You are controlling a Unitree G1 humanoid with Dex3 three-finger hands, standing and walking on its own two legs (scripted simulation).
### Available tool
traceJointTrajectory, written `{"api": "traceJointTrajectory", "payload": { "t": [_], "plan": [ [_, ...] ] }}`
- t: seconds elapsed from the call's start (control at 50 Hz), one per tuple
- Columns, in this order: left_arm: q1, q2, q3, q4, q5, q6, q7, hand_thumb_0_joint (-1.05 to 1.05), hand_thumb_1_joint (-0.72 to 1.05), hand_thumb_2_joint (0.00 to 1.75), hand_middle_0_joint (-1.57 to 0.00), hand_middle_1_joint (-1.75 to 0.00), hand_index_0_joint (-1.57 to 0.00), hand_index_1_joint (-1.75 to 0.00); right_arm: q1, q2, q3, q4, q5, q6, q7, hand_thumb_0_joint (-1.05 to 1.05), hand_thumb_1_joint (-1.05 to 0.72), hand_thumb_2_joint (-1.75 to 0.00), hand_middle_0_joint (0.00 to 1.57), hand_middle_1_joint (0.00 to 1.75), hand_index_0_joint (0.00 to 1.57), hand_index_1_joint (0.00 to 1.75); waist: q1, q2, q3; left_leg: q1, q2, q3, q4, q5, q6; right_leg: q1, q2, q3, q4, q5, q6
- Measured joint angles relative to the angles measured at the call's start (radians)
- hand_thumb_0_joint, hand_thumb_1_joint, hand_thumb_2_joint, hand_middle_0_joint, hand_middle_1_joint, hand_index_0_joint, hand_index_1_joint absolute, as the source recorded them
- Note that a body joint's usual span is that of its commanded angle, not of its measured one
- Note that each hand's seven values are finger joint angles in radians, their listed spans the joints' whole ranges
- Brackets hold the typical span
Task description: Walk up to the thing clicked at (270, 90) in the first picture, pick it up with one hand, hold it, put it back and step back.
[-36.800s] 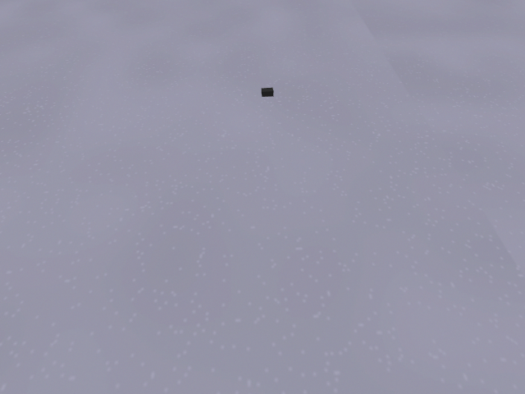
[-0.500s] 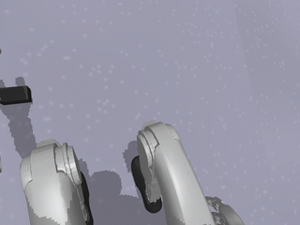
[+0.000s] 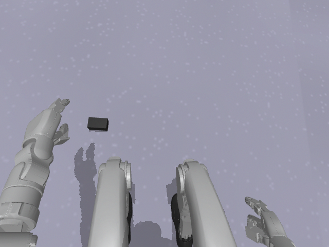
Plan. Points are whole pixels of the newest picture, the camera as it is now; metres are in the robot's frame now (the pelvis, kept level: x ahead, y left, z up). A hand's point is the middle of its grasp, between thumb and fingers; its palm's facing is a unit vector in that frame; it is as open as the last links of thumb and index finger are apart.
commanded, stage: home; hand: left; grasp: from above
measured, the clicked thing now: (98, 124) +0.50 +0.26 -0.44
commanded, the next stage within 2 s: none
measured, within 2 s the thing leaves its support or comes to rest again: neither
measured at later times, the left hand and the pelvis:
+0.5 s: hand (32, 170) +0.26 +0.22 +0.10, palm faces +0.12 -0.96 -0.27, open 7.4 cm; pelvis +0.04 +0.00 +0.18, yaw +6 degrees
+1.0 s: hand out of the picture +0.22 +0.20 +0.21, palm faces +0.18 -0.96 -0.19, open 7.4 cm; pelvis +0.08 +0.00 +0.26, yaw +8 degrees
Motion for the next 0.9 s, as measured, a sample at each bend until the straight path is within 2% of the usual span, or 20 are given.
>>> {"api": "traceJointTrajectory", "payload": {
  "t": [0.12,0.28,0.34,0.44,0.54,0.62,0.78,0.9],
  "plan": [
    [0.147,-0.071,-0.007,-0.126,-0.158,0.062,0.008,0.01,0.85,0.89,-0.21,-0.31,-0.21,-0.31,-0.053,0.005,-0.001,-0.031,0.02,-0.039,-0.047,0.0,-0.91,-0.9,0.2,0.3,0.2,0.3,0.021,-0.003,-0.008,0.164,-0.006,0.008,-0.135,0.021,-0.005,0.16,-0.008,0.009,-0.13,0.02,-0.005],
    [0.321,-0.158,-0.01,-0.266,-0.369,0.169,0.029,0.01,0.89,0.9,-0.21,-0.31,-0.21,-0.3,-0.062,0.053,0.032,-0.057,0.034,-0.082,-0.102,0.0,-0.91,-0.9,0.2,0.3,0.2,0.3,0.022,0.001,-0.012,0.4,-0.01,0.014,-0.33,0.048,-0.01,0.392,-0.014,0.019,-0.323,0.05,-0.011],
    [0.383,-0.184,-0.007,-0.314,-0.431,0.207,0.039,0.01,0.9,0.9,-0.21,-0.31,-0.21,-0.3,-0.041,0.07,0.046,-0.063,0.039,-0.094,-0.122,0.0,-0.91,-0.9,0.2,0.3,0.2,0.3,0.017,0.006,-0.011,0.497,-0.012,0.013,-0.409,0.059,-0.011,0.489,-0.016,0.02,-0.404,0.063,-0.012],
    [0.482,-0.225,0.003,-0.383,-0.513,0.269,0.054,0.01,0.9,0.9,-0.2,-0.3,-0.21,-0.3,0.017,0.086,0.067,-0.061,0.045,-0.113,-0.162,0.01,-0.9,-0.9,0.2,0.3,0.21,0.3,0.01,0.011,-0.007,0.671,-0.013,0.013,-0.552,0.079,-0.013,0.665,-0.019,0.022,-0.554,0.088,-0.014],
    [0.588,-0.258,0.012,-0.457,-0.57,0.317,0.056,0.01,0.9,0.9,-0.2,-0.3,-0.21,-0.3,0.085,0.088,0.076,-0.059,0.043,-0.133,-0.203,0.01,-0.9,-0.9,0.2,0.3,0.21,0.3,0.001,0.014,-0.004,0.845,-0.013,0.014,-0.697,0.105,-0.012,0.842,-0.02,0.026,-0.708,0.12,-0.015],
    [0.676,-0.277,0.007,-0.524,-0.593,0.342,0.052,0.01,0.9,0.9,-0.2,-0.3,-0.21,-0.3,0.135,0.082,0.072,-0.069,0.038,-0.15,-0.23,0.01,-0.9,-0.9,0.2,0.3,0.21,0.3,-0.004,0.016,-0.002,0.974,-0.013,0.018,-0.804,0.126,-0.01,0.973,-0.022,0.032,-0.822,0.147,-0.014],
    [0.841,-0.299,-0.018,-0.675,-0.596,0.371,0.039,0.01,0.91,0.9,-0.2,-0.3,-0.2,-0.3,0.187,0.07,0.053,-0.098,0.025,-0.183,-0.259,0.01,-0.9,-0.9,0.2,0.3,0.2,0.3,0.002,0.03,-0.012,1.165,-0.016,0.028,-0.952,0.155,-0.006,1.165,-0.027,0.043,-0.98,0.184,-0.01],
    [0.883,-0.303,-0.027,-0.708,-0.59,0.386,0.017,0.01,0.91,0.9,-0.2,-0.3,-0.2,-0.3,0.174,0.068,0.051,-0.107,0.017,-0.206,-0.262,0.01,-0.9,-0.9,0.2,0.3,0.2,0.3,0.016,0.033,-0.014,1.229,-0.021,0.028,-0.991,0.163,-0.004,1.23,-0.033,0.043,-1.018,0.19,-0.009]
  ]
}}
